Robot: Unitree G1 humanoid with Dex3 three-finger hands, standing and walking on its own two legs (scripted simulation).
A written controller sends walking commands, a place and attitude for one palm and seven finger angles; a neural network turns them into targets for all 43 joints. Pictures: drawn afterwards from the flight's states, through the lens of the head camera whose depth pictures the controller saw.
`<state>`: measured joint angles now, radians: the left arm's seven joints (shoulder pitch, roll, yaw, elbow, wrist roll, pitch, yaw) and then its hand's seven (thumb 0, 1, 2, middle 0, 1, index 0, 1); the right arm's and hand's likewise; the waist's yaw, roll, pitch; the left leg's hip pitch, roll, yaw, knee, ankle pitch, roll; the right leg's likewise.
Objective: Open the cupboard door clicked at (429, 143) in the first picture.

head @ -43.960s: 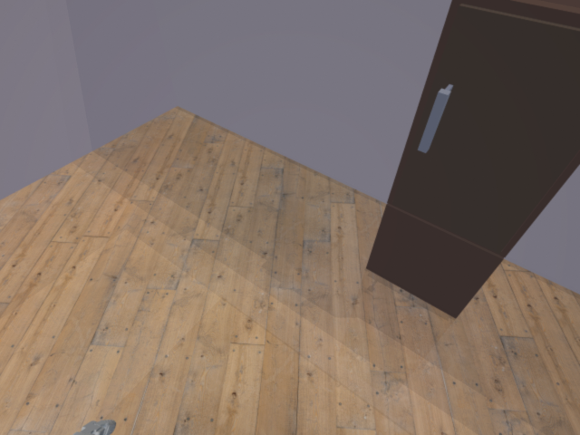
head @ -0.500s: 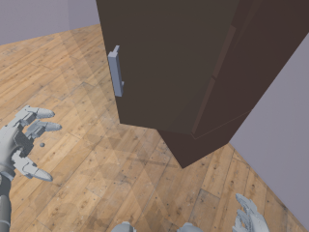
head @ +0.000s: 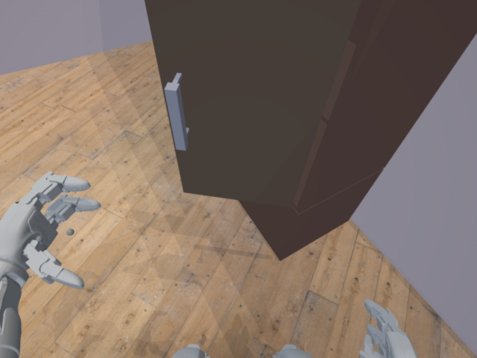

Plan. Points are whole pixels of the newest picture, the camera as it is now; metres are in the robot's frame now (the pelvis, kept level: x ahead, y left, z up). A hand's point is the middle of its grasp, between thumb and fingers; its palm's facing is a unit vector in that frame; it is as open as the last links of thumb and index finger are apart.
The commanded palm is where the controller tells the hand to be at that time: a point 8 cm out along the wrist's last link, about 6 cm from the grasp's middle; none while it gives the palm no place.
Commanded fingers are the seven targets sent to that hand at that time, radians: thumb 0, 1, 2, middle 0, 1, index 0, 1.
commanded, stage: move the hooked fingers beside the handle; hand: left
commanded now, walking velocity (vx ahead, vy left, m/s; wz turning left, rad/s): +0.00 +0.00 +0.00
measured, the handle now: (180, 113) +0.58 +0.16 +0.06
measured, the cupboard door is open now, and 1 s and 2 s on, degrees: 51 51 51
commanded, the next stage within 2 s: none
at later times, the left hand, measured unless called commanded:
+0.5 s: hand (96, 195) +0.34 +0.25 +0.08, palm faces -0.13 -0.99 -0.03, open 14.0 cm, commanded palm +0.33 +0.30 +0.07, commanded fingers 0.00 -0.50 0.30 -0.30 -1.20 -0.30 -1.20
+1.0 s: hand (118, 161) +0.42 +0.24 +0.07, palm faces -0.11 -0.99 -0.01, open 14.0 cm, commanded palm +0.41 +0.29 +0.07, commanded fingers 0.00 -0.50 0.30 -0.30 -1.20 -0.30 -1.20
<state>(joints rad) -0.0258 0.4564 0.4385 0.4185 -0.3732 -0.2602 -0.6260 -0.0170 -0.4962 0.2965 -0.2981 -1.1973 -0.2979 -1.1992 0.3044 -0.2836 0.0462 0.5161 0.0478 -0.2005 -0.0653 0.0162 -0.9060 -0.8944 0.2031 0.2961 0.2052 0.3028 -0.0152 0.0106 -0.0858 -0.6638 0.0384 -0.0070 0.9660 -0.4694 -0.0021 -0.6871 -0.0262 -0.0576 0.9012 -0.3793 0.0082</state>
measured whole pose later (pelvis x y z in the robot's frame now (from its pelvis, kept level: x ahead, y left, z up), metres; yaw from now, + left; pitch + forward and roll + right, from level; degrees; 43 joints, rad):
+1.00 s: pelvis +0.00 +0.00 -0.01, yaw -1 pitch +16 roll -1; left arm -0.59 0.55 0.44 0.93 -0.24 -0.32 -0.57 -0.02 -0.50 0.30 -0.30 -1.20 -0.30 -1.20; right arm 0.34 -0.30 0.04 0.57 0.04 -0.07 -0.06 0.01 -0.91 -0.89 0.20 0.30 0.21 0.30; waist -0.09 -0.01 -0.09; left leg -0.81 0.05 0.00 1.01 -0.48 -0.01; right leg -0.84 -0.01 -0.05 0.95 -0.39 0.00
